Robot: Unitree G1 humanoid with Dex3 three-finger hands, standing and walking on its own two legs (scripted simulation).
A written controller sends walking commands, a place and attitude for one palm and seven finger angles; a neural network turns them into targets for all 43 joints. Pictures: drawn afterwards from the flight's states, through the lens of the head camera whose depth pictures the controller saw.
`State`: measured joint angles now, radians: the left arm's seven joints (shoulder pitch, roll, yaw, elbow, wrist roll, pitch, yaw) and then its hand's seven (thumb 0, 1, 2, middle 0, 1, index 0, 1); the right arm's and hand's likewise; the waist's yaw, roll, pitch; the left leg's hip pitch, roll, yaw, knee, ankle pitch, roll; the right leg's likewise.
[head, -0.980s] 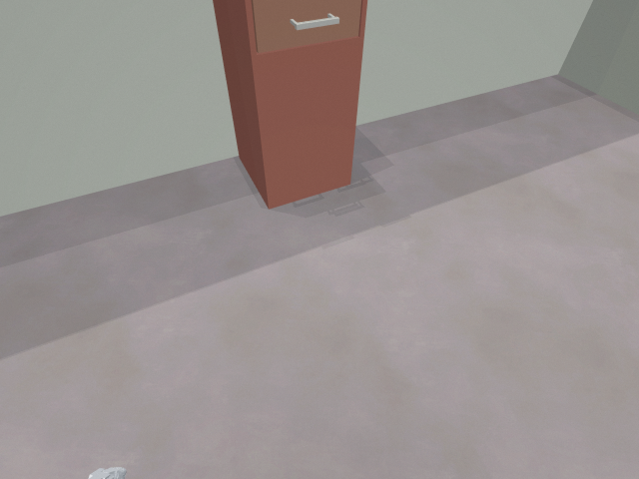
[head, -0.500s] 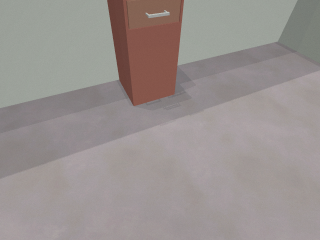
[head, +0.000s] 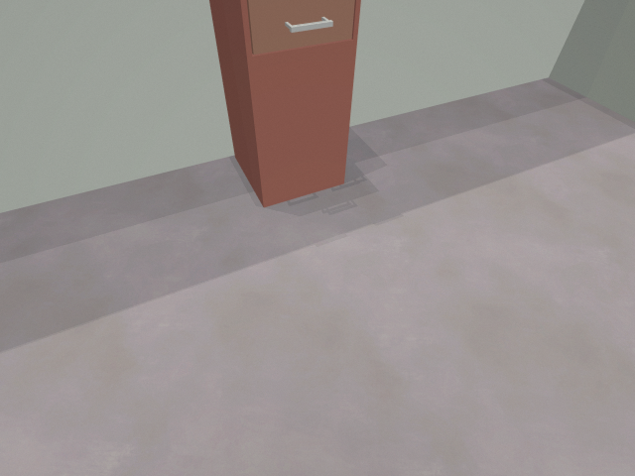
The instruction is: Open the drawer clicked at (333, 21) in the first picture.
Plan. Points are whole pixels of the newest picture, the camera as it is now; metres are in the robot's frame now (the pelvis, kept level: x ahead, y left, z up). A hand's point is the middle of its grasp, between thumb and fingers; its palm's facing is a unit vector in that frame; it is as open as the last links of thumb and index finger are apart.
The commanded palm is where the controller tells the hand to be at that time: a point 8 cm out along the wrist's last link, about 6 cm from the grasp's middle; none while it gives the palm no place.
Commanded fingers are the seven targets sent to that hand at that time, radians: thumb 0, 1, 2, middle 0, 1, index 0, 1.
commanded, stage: look at it before walking up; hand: left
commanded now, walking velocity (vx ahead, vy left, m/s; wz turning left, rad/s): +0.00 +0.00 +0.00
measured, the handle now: (308, 24) +1.46 +0.11 +0.02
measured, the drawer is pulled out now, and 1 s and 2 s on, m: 0.00 0.00 0.00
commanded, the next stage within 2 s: walk to a spot facing it in 0.46 s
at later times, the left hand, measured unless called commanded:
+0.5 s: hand out of the picture +0.08 +0.25 -0.16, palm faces -0.03 -0.94 -0.34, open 7.4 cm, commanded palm none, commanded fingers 0.00 0.90 0.90 -0.20 -0.30 -0.20 -0.30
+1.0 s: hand out of the picture +0.07 +0.16 -0.18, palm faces -0.08 -0.98 -0.20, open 7.4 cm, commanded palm none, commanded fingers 0.00 0.90 0.90 -0.20 -0.30 -0.20 -0.30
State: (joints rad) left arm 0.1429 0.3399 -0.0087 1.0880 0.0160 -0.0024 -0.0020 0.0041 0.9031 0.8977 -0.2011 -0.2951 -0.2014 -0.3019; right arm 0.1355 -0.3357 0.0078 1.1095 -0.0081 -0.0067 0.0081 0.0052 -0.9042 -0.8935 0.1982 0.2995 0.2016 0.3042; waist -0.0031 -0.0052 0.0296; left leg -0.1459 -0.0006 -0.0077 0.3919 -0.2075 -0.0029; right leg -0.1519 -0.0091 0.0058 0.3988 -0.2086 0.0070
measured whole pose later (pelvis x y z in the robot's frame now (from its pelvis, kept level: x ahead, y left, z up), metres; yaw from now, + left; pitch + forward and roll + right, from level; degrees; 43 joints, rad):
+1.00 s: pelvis +0.08 -0.03 -0.01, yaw -9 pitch -1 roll +0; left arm 0.41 0.17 0.03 1.02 0.03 -0.04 -0.01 0.00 0.91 0.90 -0.20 -0.29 -0.20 -0.30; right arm 0.25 -0.23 -0.03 1.06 -0.02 0.02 0.01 0.01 -0.91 -0.89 0.20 0.30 0.20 0.30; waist 0.04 0.02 0.04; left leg -0.44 0.08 0.06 1.09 -0.43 -0.04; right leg -0.16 0.05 0.00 0.53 -0.36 -0.05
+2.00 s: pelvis +0.45 -0.14 -0.01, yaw -37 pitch +0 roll -1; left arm 0.21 0.20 0.07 1.00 0.02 -0.05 0.01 -0.03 0.95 0.90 -0.20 -0.30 -0.20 -0.30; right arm 0.28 -0.16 -0.04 1.02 -0.03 -0.02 0.01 0.01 -0.91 -0.89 0.19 0.30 0.20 0.30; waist -0.04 0.02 0.04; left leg -0.51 0.17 0.09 0.96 -0.29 -0.05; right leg -0.20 0.02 -0.10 0.45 -0.25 -0.05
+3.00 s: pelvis +0.78 -0.44 -0.01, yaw -46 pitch -1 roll -2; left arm 0.31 0.14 0.04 1.10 0.03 -0.08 0.01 0.00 0.92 0.90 -0.20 -0.29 -0.20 -0.30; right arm 0.19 -0.18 -0.06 1.03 -0.02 -0.02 0.02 0.01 -0.93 -0.89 0.19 0.30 0.19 0.30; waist 0.00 0.02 0.02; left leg -0.52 0.15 0.10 0.77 -0.19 -0.03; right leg -0.08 0.01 -0.21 0.37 -0.28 -0.03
